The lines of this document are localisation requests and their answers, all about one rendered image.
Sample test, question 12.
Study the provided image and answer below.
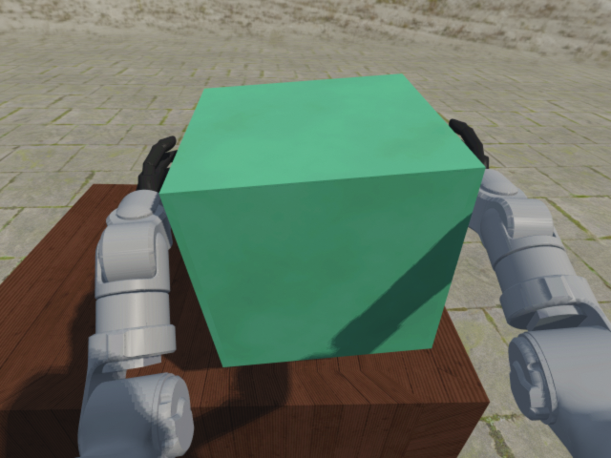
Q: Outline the robot left forearm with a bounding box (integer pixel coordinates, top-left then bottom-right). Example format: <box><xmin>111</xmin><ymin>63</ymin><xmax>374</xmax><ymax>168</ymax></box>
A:
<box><xmin>77</xmin><ymin>190</ymin><xmax>177</xmax><ymax>457</ymax></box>

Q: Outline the left robot hand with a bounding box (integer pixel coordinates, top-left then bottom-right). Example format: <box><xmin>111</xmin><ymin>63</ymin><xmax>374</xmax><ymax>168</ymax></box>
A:
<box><xmin>136</xmin><ymin>135</ymin><xmax>178</xmax><ymax>193</ymax></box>

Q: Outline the carton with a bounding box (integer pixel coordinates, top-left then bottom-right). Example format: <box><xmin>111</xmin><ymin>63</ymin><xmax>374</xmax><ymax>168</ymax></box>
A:
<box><xmin>159</xmin><ymin>73</ymin><xmax>486</xmax><ymax>367</ymax></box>

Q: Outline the right robot hand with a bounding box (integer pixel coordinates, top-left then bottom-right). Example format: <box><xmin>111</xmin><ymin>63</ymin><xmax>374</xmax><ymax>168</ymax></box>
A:
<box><xmin>449</xmin><ymin>119</ymin><xmax>489</xmax><ymax>169</ymax></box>

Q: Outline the robot right forearm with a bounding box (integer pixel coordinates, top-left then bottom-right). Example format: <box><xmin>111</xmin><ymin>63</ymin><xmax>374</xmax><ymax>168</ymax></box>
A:
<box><xmin>468</xmin><ymin>169</ymin><xmax>611</xmax><ymax>332</ymax></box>

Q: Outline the robot left upper arm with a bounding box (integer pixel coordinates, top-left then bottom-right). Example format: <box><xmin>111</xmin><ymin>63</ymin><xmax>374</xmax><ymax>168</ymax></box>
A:
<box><xmin>76</xmin><ymin>372</ymin><xmax>194</xmax><ymax>458</ymax></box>

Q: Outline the robot right upper arm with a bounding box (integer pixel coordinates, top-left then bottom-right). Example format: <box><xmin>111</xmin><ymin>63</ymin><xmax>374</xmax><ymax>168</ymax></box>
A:
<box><xmin>508</xmin><ymin>325</ymin><xmax>611</xmax><ymax>458</ymax></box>

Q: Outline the pedestal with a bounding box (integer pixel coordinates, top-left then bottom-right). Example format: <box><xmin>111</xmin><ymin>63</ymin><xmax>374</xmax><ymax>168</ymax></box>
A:
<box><xmin>0</xmin><ymin>184</ymin><xmax>490</xmax><ymax>458</ymax></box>

